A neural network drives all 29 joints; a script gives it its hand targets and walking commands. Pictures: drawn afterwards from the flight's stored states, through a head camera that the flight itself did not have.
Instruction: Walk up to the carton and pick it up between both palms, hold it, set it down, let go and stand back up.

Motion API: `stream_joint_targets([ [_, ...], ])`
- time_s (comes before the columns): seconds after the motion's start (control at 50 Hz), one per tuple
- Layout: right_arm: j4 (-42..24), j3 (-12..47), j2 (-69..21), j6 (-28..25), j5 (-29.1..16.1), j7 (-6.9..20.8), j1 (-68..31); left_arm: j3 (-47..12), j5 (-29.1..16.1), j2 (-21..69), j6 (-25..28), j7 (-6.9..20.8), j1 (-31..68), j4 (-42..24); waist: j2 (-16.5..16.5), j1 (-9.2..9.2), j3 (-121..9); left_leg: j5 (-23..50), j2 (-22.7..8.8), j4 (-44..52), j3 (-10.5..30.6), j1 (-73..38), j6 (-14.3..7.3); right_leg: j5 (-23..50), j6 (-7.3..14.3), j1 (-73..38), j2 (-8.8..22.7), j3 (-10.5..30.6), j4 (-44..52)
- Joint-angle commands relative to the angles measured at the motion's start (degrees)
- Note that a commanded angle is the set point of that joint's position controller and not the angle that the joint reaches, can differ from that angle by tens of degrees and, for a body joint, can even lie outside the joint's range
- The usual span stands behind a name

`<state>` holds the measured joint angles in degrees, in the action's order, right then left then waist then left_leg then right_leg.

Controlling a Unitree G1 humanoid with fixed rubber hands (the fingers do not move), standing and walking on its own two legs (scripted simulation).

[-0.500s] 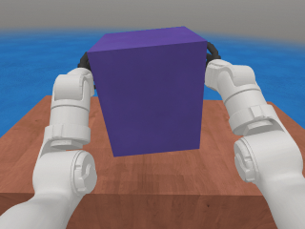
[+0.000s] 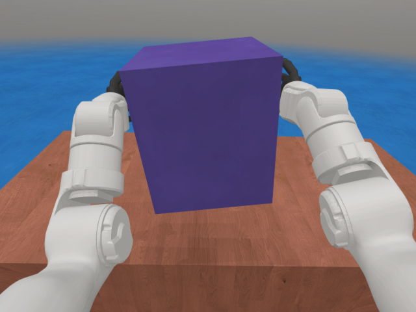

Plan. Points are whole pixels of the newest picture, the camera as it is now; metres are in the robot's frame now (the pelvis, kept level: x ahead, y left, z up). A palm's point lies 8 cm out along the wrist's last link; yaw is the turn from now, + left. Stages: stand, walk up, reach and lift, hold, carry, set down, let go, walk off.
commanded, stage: hold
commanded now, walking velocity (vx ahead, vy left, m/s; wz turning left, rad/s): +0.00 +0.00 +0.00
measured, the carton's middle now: (205, 121) +0.38 -0.01 +0.28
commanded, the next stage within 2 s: none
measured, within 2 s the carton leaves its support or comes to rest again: neither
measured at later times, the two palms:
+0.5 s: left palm (117, 106) +0.37 +0.14 +0.31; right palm (289, 95) +0.37 -0.16 +0.34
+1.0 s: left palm (115, 106) +0.37 +0.15 +0.31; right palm (287, 95) +0.36 -0.15 +0.34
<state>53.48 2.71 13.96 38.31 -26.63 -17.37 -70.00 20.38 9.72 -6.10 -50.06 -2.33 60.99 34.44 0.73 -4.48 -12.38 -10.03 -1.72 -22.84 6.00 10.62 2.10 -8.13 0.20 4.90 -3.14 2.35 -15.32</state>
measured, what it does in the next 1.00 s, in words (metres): stands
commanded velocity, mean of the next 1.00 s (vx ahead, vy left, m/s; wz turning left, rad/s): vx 0.00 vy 0.00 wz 0.00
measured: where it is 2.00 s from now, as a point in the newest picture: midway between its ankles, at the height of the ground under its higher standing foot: outside the picture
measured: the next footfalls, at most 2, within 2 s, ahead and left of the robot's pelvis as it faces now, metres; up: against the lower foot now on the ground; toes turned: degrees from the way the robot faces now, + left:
none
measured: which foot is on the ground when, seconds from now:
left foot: down 0.00-1.00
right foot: down 0.00-1.00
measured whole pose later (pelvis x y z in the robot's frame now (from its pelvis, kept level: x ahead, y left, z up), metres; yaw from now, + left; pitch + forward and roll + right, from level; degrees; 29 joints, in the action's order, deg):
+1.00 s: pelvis +0.00 +0.00 +0.00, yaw +0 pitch -2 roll -2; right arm 53.7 2.1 13.8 38.5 -26.6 -17.5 -70.2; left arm 20.4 9.8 -6.2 -50.3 -2.2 60.9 34.3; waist 0.5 -4.7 -12.5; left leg -10.0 -1.6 -22.9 6.2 10.7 2.0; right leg -8.2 0.2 4.8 -3.1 2.2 -15.3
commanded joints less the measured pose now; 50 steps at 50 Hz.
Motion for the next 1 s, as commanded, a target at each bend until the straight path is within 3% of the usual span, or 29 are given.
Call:
stream_joint_targets([
  [0.0,-18.6,6.1,-40.5,-1.1,-10.6,8.5,-43.7,-17.7,-9.8,33.2,5.5,7.8,48.2,-11.0,1.8,-0.33,-19.0,11.3,3.4,2.0,-3.1,-6.9,1.5,8.4,-2.8,-3.3,-1.7,-0.8,1.7],
  [0.28,-18.4,5.9,-40.1,-0.6,-10.6,8.0,-42.6,-17.6,-9.5,33.0,5.0,8.0,47.4,-11.1,1.9,-1.04,-17.2,11.0,3.5,2.0,-3.0,-6.9,1.6,8.9,-2.9,-3.4,-1.7,-0.8,2.0],
  [0.3,-19.3,6.7,-40.6,-0.8,-11.0,8.2,-43.1,-17.9,-9.4,32.9,5.0,8.0,47.1,-12.0,2.3,-0.10,-18.2,11.5,3.4,2.0,-3.0,-6.7,1.6,8.9,-2.8,-3.6,-1.7,-0.7,1.7],
  [0.46,-18.9,6.6,-41.0,-0.7,-11.0,8.5,-43.2,-17.6,-9.6,32.9,5.1,7.8,48.1,-12.0,1.3,0.16,-19.1,11.1,3.2,2.1,-2.9,-6.9,1.3,8.3,-2.9,-3.4,-1.7,-0.7,1.7],
  [0.62,-17.6,5.6,-39.9,-0.4,-10.5,8.1,-42.2,-17.8,-9.6,32.8,4.9,8.2,48.1,-11.2,1.9,-1.46,-17.6,10.6,3.4,2.0,-2.9,-7.0,1.7,8.2,-2.9,-3.2,-1.7,-0.8,1.8],
  [0.66,-18.2,6.1,-40.2,-0.6,-10.8,8.3,-43.2,-17.4,-9.3,32.7,4.9,8.2,47.9,-11.2,2.1,-0.42,-17.0,10.1,3.5,2.4,-3.1,-5.9,1.6,7.3,-2.8,-3.3,-1.7,-0.8,1.8],
  [0.76,-19.6,6.9,-41.0,-0.9,-11.2,8.4,-44.4,-17.4,-9.5,33.0,5.2,7.8,48.1,-10.9,1.4,0.16,-19.1,11.0,3.3,1.9,-2.9,-6.9,1.2,8.5,-2.8,-3.2,-1.7,-0.6,1.8],
  [0.86,-17.2,5.2,-39.7,-0.5,-10.3,8.2,-42.1,-17.4,-9.4,33.3,4.9,8.1,47.3,-10.3,1.7,-1.27,-16.7,10.0,3.3,2.2,-2.9,-6.7,1.6,7.6,-2.8,-2.8,-1.6,-0.8,2.1],
  [0.98,-18.1,5.2,-40.1,-0.9,-10.3,8.5,-43.4,-17.9,-9.8,33.3,5.4,8.1,48.2,-10.7,2.4,-0.80,-17.7,9.8,3.3,2.3,-3.0,-6.1,1.5,7.2,-2.6,-2.7,-1.6,-0.7,1.7],
])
